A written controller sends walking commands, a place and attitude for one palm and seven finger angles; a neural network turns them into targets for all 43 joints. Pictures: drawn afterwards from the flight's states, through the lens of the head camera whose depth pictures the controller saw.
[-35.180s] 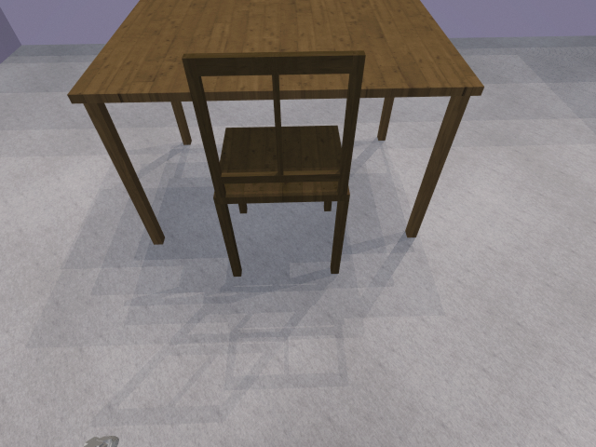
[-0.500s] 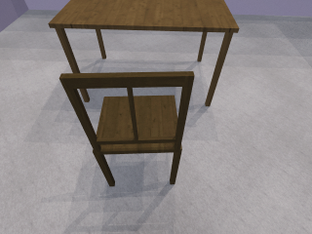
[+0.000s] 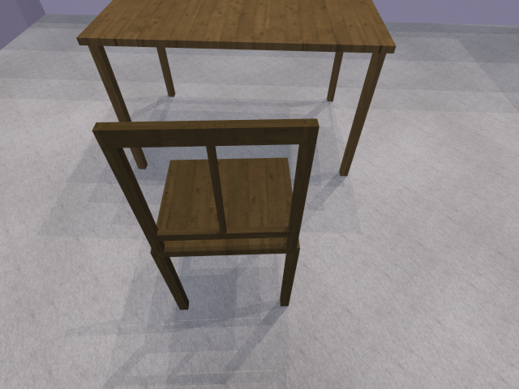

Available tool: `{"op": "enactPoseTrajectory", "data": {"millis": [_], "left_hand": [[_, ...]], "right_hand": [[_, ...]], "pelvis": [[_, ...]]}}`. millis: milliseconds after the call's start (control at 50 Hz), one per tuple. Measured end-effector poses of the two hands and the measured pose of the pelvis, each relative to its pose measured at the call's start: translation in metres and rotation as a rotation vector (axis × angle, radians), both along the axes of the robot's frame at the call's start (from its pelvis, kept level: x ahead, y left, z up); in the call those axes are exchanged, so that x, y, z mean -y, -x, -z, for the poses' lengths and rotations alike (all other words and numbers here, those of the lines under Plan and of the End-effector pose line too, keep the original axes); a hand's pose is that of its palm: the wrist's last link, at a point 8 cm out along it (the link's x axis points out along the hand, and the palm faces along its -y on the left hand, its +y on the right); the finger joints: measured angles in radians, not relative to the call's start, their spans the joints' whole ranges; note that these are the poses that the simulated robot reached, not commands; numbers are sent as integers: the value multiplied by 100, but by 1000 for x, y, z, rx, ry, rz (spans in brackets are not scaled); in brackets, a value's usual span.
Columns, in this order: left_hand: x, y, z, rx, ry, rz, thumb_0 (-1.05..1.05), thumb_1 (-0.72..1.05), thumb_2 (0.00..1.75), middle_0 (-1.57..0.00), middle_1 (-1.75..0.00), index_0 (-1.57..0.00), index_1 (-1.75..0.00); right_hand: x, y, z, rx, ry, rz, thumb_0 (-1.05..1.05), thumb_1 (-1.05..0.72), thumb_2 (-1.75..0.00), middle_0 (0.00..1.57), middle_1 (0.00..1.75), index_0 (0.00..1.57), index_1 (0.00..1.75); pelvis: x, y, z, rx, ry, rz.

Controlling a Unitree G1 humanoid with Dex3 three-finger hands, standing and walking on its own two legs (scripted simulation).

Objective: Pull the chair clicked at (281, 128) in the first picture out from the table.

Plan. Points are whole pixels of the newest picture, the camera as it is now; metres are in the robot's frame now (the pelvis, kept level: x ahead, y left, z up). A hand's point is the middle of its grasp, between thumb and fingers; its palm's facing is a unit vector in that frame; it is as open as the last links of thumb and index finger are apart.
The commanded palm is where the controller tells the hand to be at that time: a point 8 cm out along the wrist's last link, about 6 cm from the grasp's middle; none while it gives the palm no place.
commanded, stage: look to check the result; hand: left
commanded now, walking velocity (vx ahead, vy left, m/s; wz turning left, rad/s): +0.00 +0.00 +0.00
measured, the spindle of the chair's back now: (217, 193) +0.53 +0.14 -0.08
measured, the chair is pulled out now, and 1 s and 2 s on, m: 0.57 0.57 0.57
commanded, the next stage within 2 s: stand and wait in 0.20 s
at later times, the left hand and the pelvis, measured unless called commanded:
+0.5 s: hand out of the picture -0.01 +0.16 -0.17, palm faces +0.06 -0.99 -0.16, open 7.4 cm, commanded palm none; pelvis +0.00 +0.00 +0.00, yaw +0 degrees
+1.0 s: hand out of the picture +0.00 +0.16 -0.17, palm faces +0.06 -0.99 -0.16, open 7.4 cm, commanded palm none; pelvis +0.00 +0.00 +0.00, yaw +0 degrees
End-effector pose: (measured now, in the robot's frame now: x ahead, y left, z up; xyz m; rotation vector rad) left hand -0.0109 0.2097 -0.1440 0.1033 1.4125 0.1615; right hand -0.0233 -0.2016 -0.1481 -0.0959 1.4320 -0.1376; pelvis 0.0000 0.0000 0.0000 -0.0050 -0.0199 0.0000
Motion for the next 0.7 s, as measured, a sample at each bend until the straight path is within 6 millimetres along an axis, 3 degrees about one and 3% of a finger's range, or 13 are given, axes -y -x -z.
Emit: {"op": "enactPoseTrajectory", "data": {"millis": [700], "left_hand": [[-4, 4, 0, -4, 2, -11, 1, 91, 90, -20, -29, -20, -29]], "right_hand": [[-6, -1, -1, -1, -1, -3, 1, -91, -89, 20, 30, 20, 30]], "pelvis": [[-5, -1, -1, -2, 0, -3]]}}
